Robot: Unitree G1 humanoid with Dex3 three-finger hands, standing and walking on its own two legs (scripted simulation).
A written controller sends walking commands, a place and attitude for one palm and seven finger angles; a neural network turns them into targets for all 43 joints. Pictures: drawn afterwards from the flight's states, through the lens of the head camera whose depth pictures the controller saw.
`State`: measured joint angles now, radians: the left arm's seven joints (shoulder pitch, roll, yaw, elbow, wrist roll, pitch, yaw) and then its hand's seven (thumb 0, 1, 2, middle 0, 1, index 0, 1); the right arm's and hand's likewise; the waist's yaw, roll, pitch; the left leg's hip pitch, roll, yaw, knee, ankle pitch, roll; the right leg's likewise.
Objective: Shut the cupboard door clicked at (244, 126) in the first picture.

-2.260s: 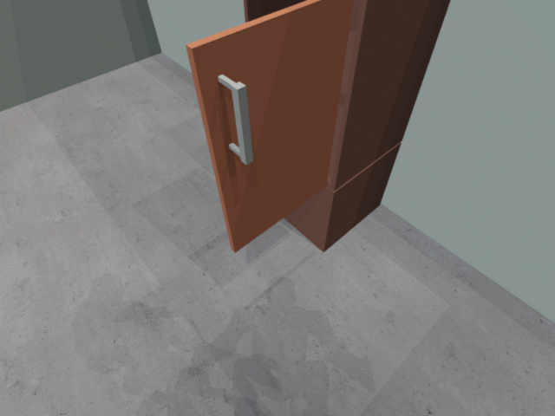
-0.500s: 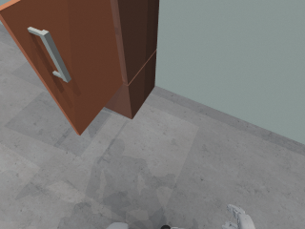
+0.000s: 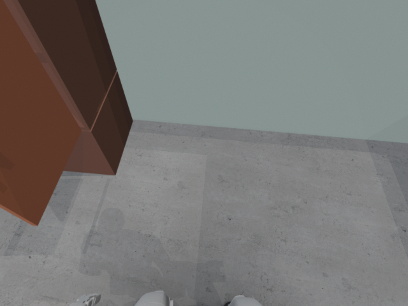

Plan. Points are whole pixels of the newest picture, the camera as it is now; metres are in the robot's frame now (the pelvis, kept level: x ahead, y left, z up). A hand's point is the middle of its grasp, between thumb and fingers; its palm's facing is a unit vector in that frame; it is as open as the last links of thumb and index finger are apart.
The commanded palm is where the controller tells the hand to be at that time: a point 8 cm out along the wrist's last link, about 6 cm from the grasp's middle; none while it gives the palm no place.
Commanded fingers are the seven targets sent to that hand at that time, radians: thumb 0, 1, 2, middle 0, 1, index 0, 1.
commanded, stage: walk to a spot facing it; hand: left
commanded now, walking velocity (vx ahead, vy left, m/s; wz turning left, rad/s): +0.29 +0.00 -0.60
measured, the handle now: out of the picture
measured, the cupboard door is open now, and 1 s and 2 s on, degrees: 90 90 90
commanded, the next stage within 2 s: turn to face it in 1.32 s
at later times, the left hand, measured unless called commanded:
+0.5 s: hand (173, 230) +0.29 +0.09 -0.16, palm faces -0.35 -0.91 -0.20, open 7.4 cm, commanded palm none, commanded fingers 0.00 0.90 0.90 -0.20 -0.30 -0.20 -0.30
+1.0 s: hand (223, 159) +0.51 -0.04 -0.16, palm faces -0.46 -0.86 -0.19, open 7.4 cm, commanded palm none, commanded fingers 0.00 0.90 0.90 -0.20 -0.30 -0.20 -0.30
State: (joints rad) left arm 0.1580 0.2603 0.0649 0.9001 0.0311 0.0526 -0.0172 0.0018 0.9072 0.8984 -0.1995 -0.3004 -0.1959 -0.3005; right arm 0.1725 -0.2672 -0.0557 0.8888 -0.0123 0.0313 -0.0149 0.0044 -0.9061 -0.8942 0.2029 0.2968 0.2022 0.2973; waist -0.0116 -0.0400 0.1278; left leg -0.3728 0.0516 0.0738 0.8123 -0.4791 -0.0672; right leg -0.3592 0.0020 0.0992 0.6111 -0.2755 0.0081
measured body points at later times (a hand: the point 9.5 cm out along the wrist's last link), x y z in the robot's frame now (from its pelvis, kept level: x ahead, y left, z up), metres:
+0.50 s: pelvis +0.12 -0.05 +0.00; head +0.18 -0.07 +0.45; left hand +0.31 +0.14 -0.14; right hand +0.03 -0.29 -0.14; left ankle +0.13 +0.10 -0.67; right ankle +0.08 -0.17 -0.73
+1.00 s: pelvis +0.32 -0.15 -0.01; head +0.36 -0.18 +0.44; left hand +0.53 +0.01 -0.15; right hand +0.15 -0.33 -0.16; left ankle +0.28 +0.03 -0.70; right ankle +0.33 -0.26 -0.73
